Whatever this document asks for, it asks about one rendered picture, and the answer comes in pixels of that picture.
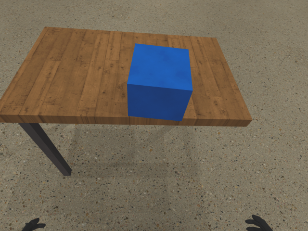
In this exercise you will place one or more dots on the right robot hand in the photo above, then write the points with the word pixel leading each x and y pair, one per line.
pixel 259 222

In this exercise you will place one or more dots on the table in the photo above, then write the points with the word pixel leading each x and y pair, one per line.
pixel 79 76

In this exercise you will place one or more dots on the carton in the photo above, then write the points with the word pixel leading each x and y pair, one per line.
pixel 159 83

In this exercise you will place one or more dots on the left robot hand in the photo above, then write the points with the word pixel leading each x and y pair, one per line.
pixel 32 225

